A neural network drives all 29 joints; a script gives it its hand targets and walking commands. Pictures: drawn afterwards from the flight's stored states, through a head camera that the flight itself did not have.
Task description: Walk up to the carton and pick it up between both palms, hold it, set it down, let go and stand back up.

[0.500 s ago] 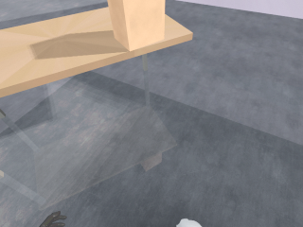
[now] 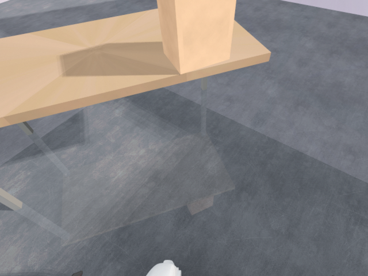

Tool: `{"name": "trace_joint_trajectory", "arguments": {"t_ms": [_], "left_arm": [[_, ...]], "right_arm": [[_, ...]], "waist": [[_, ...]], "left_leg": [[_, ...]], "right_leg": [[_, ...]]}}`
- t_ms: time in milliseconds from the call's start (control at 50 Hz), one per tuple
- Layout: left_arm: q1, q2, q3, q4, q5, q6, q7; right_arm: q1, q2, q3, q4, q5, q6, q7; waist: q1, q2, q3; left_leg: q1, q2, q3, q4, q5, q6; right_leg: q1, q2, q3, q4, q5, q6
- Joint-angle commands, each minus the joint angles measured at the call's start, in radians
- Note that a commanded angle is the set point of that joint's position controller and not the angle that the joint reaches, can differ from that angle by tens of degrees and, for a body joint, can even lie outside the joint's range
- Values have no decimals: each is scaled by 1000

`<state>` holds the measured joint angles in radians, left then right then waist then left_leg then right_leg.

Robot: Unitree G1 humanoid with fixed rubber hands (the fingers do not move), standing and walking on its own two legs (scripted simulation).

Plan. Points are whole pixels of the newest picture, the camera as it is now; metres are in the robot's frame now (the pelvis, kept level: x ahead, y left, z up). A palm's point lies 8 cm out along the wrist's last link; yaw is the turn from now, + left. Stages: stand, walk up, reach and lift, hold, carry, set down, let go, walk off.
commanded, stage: walk up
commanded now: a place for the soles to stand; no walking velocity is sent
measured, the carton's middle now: (195, 23) +1.02 -0.02 +0.06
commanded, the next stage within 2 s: none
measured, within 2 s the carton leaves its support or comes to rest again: neither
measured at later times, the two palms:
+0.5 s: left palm (78, 244) +0.22 +0.30 -0.10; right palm (353, 238) +0.22 -0.34 -0.06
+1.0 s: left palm (113, 200) +0.33 +0.23 -0.09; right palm (343, 189) +0.34 -0.38 -0.08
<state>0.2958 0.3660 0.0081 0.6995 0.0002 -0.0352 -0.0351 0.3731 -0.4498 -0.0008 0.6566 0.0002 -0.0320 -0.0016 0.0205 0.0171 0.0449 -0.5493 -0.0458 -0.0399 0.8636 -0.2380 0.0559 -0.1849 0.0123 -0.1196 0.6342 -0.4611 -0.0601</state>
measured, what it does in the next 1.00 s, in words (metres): walks ahead: left foot, then right foot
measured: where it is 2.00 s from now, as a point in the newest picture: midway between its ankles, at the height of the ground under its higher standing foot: (212, 238)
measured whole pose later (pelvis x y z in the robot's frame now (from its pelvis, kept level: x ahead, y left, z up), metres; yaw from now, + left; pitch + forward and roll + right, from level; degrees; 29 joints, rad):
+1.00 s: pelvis +0.26 -0.07 +0.00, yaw +3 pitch -2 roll +1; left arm 0.28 0.38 0.01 0.70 0.00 -0.01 -0.05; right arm 0.40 -0.45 0.00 0.66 0.00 -0.04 -0.02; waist 0.02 -0.01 0.08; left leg -0.54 -0.06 -0.06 1.02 -0.31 0.04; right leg -0.27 0.05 -0.09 0.66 -0.37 -0.09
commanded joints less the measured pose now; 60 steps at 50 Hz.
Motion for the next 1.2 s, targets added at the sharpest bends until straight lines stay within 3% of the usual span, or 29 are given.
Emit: {"name": "trace_joint_trajectory", "arguments": {"t_ms": [0, 20, 40, 60, 80, 140, 200, 260, 400, 460, 500, 520, 540, 580, 600, 640, 680, 780, 840, 940, 1000, 1020, 1060, 1080, 1100, 1120, 1140, 1160, 1180], "left_arm": [[-11, 267, 132, -96, 37, -11, 12], [-5, 229, 128, -108, 38, -11, 11], [36, 159, 110, -104, 36, -9, 10], [19, 168, 108, -115, 25, -5, 8], [-39, 272, 119, -122, 36, -2, 2], [-111, 293, 132, -99, 47, 1, -13], [-66, 260, 139, -87, 47, 7, -27], [-49, 250, 136, -78, 48, 10, -36], [-129, 294, 138, -99, 51, 8, -46], [-101, 282, 141, -107, 43, -16, -37], [48, 276, 150, -64, 34, -36, -21], [151, 337, 171, -43, 40, -47, -12], [142, 378, 178, -47, 41, -47, 3], [93, 385, 173, -64, 31, -33, 5], [85, 377, 172, -67, 26, -28, 6], [78, 327, 165, -62, 25, -26, 13], [69, 283, 149, -63, 14, -26, 15], [41, 244, 149, -79, 19, -6, 10], [-10, 242, 145, -98, 34, 2, 3], [18, 256, 152, -100, 44, 13, 2], [30, 279, 151, -100, 61, 17, -4], [63, 278, 152, -98, 59, 19, -4], [22, 279, 148, -113, 63, 22, -10], [-39, 267, 141, -117, 60, 23, -13], [-64, 243, 139, -124, 66, 25, -15], [-17, 185, 126, -126, 63, 27, -14], [0, 146, 114, -135, 53, 34, -13], [-28, 213, 127, -143, 51, 41, -15], [-72, 291, 142, -135, 63, 51, -22]], "right_arm": [[183, -162, -105, 13, -27, -66, -3], [303, -205, -130, 50, -26, -71, -14], [320, -250, -150, 54, -25, -70, -27], [310, -306, -160, 19, -17, -72, -37], [258, -314, -158, -10, 4, -70, -40], [135, -255, -135, -17, -7, -72, -35], [111, -226, -123, -12, -8, -86, -22], [100, -230, -133, -24, -4, -96, -19], [103, -275, -148, -16, -9, -92, -31], [64, -270, -141, -20, -6, -93, -35], [24, -231, -121, -23, 3, -86, -34], [28, -146, -94, -46, 11, -88, -32], [86, -91, -70, -25, 27, -87, -25], [125, -197, -87, 17, 26, -68, -37], [120, -236, -93, 25, 26, -65, -38], [122, -197, -86, 45, 25, -64, -27], [144, -183, -85, 42, 26, -54, -33], [136, -149, -83, 45, 29, -30, -44], [131, -151, -87, 38, 22, -23, -49], [70, -183, -95, 26, 12, -23, -52], [37, -177, -95, -15, 6, -42, -48], [16, -165, -90, -27, 2, -51, -44], [72, -169, -96, -19, -3, -66, -42], [164, -159, -95, 8, -1, -76, -48], [344, -172, -119, 56, -13, -86, -62], [369, -235, -144, 67, -16, -89, -73], [345, -324, -160, 53, -22, -87, -87], [285, -349, -168, 7, -9, -81, -94], [228, -346, -164, 0, -2, -76, -98]], "waist": [[-73, -49, -162], [-139, 11, -228], [-126, 111, -240], [-106, 144, -209], [-100, 133, -133], [-52, -1, 157], [-29, 25, 168], [-37, 112, 88], [-54, 81, 76], [-28, 75, 21], [61, 22, -92], [113, -121, -184], [86, -311, -187], [65, -164, -163], [59, -139, -161], [44, -155, -112], [25, -175, -107], [21, -246, -58], [8, -224, -17], [53, -156, -1], [60, -166, -33], [83, -141, -21], [48, -114, -56], [-31, -95, -87], [-125, -54, -189], [-127, 68, -218], [-80, 202, -203], [-58, 141, -151], [-57, 70, -68]], "left_leg": [[390, -11, 152, -335, 70, 28], [586, 38, -19, -340, 65, 85], [741, 184, -355, -329, -77, 152], [766, 333, -765, -460, -218, 231], [685, 373, -931, -563, -386, 280], [310, 308, -697, -592, -405, 228], [179, 237, -500, -586, -253, 175], [252, 223, -453, -572, -277, 180], [283, 264, -479, -490, -277, 194], [360, 279, -432, -336, 164, 176], [273, 185, -253, -68, 337, 73], [164, 82, -155, 150, 216, 3], [-37, -40, -70, 273, -182, -35], [-175, -4, -39, 333, -230, -35], [-165, 29, -29, 347, -199, -30], [-159, 40, -33, 340, -115, -43], [-117, 46, -41, 317, -90, -53], [-64, 15, 16, 238, 10, -64], [-43, 16, 50, 162, 3, -64], [-157, 62, 5, 72, -54, -44], [-126, 93, 66, -36, -167, -19], [-119, 91, 77, -78, -174, -13], [28, 77, 111, -168, -171, 0], [219, 54, 120, -312, -80, 13], [457, 58, 28, -403, 14, 35], [648, 144, -204, -378, -4, 69], [722, 321, -636, -438, -45, 141], [682, 384, -838, -518, -175, 194], [544, 383, -834, -556, -308, 227]], "right_leg": [[67, -204, 58, 212, 711, 0], [-97, -135, 46, 457, 564, 13], [-349, -41, 74, 544, 119, 32], [-522, 43, 124, 610, -68, 48], [-597, 5, 212, 631, -93, 39], [-535, -81, 250, 506, -17, 35], [-411, -91, 196, 390, 59, 29], [-423, -108, 178, 324, 151, 36], [-442, -134, 216, 195, 137, 48], [-332, -116, 236, 51, 65, 43], [-17, -119, 266, -235, 233, 11], [160, -206, 392, -291, 237, 16], [283, -336, 569, -313, 238, 9], [304, -424, 708, -365, 67, -12], [299, -414, 679, -357, 57, -24], [285, -292, 437, -295, 464, 101], [258, -242, 286, -232, 782, 153], [151, -151, 128, -264, 824, 190], [65, -149, 138, -301, 631, 122], [190, -255, 296, -324, 256, 44], [223, -314, 310, -253, 349, -61], [210, -311, 310, -232, 417, -58], [134, -310, 265, -153, 503, -82], [57, -242, 165, -27, 616, -54], [-34, -157, 97, 236, 577, -41], [-251, -79, 89, 407, 294, -11], [-483, 9, 110, 510, -9, 35], [-578, 0, 187, 561, -81, 47], [-569, -18, 215, 575, -109, 46]]}}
